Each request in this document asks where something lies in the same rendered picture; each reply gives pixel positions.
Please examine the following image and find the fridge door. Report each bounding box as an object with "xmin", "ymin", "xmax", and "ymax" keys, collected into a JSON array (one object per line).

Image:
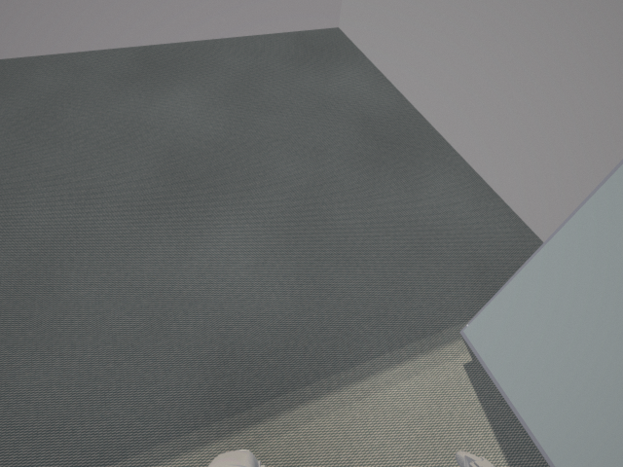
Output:
[{"xmin": 464, "ymin": 164, "xmax": 623, "ymax": 467}]

